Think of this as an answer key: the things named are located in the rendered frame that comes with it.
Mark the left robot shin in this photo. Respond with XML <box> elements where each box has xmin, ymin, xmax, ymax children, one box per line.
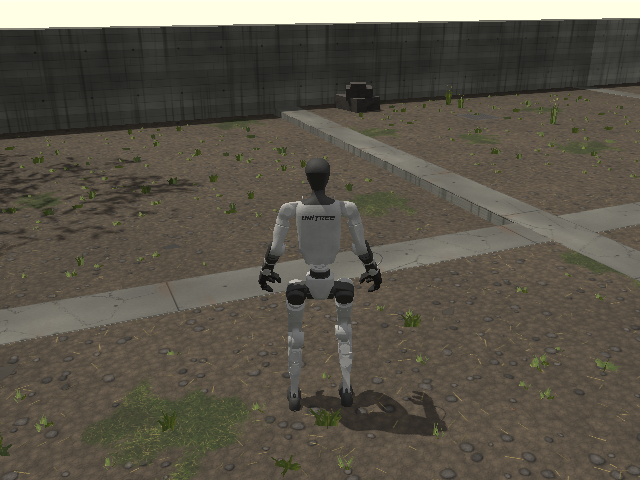
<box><xmin>288</xmin><ymin>332</ymin><xmax>302</xmax><ymax>398</ymax></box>

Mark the robot left hand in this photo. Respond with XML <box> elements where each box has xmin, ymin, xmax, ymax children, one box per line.
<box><xmin>258</xmin><ymin>271</ymin><xmax>281</xmax><ymax>292</ymax></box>

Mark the robot head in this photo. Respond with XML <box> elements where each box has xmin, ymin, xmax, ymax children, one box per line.
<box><xmin>301</xmin><ymin>157</ymin><xmax>335</xmax><ymax>205</ymax></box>

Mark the right robot upper arm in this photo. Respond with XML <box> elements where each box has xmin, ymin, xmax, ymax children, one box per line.
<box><xmin>339</xmin><ymin>201</ymin><xmax>368</xmax><ymax>256</ymax></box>

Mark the robot right hand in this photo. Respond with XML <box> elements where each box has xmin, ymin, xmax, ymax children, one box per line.
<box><xmin>359</xmin><ymin>269</ymin><xmax>382</xmax><ymax>292</ymax></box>

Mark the left robot upper arm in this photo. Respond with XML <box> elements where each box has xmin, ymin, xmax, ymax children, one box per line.
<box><xmin>269</xmin><ymin>201</ymin><xmax>298</xmax><ymax>256</ymax></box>

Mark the right robot forearm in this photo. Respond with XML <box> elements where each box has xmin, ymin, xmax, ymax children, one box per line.
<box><xmin>358</xmin><ymin>240</ymin><xmax>379</xmax><ymax>276</ymax></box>

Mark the left robot forearm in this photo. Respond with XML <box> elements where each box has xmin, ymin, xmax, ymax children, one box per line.
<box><xmin>261</xmin><ymin>241</ymin><xmax>280</xmax><ymax>276</ymax></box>

